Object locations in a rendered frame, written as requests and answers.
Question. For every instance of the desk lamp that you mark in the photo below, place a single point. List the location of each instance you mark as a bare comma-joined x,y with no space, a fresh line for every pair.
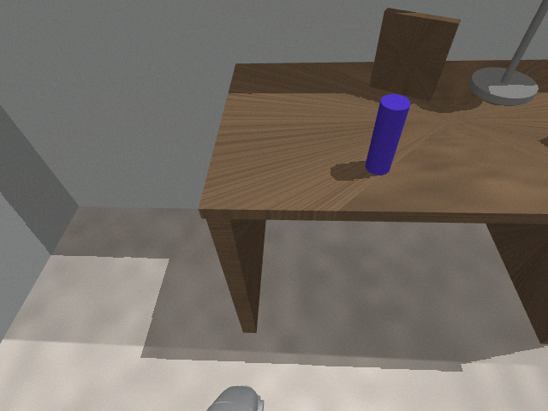
505,85

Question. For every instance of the desk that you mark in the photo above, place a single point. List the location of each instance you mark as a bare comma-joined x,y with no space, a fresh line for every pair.
293,142

